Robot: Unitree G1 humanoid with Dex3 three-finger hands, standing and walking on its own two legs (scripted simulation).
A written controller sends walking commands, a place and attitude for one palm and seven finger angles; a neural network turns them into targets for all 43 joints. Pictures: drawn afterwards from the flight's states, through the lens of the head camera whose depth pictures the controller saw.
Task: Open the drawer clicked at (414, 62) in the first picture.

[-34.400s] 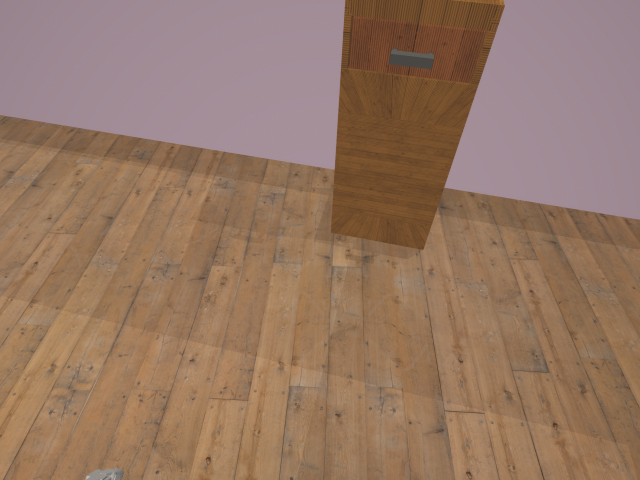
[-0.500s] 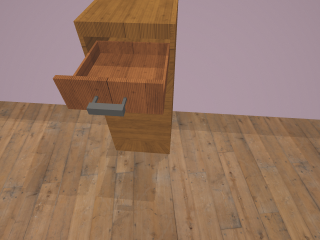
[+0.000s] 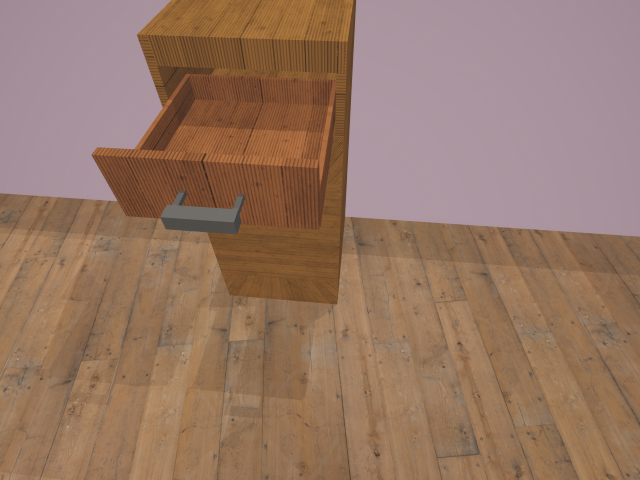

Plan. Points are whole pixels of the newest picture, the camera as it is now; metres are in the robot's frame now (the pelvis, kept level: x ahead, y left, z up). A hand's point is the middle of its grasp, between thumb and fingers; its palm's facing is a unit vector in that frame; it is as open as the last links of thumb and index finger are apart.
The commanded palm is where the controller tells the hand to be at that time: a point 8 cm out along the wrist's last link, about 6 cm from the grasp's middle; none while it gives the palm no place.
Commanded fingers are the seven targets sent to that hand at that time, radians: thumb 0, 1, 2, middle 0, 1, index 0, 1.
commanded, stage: look to check the result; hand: left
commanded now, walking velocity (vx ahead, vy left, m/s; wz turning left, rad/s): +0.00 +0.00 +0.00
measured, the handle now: (206, 208) +0.50 +0.22 +0.03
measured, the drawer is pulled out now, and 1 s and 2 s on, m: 0.29 0.29 0.29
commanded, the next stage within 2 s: stand and wait in 0.12 s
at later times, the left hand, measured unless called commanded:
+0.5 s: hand out of the picture +0.01 +0.17 -0.17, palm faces +0.04 -0.98 -0.21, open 7.4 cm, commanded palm none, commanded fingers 0.00 0.90 0.90 -0.20 -0.30 -0.20 -0.30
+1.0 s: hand out of the picture +0.02 +0.19 -0.17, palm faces +0.01 -0.98 -0.22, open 7.4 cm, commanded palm none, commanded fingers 0.00 0.90 0.90 -0.20 -0.30 -0.20 -0.30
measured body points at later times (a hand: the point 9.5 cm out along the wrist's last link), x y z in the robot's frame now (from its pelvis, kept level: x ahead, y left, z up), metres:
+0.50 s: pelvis +0.01 +0.00 +0.00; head +0.03 -0.01 +0.45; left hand +0.01 +0.22 -0.16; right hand -0.01 -0.21 -0.17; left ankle +0.00 +0.14 -0.74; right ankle +0.00 -0.07 -0.74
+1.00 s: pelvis +0.01 +0.01 +0.00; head +0.03 +0.00 +0.45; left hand +0.02 +0.24 -0.15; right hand +0.00 -0.21 -0.16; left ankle +0.00 +0.14 -0.74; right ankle +0.00 -0.07 -0.74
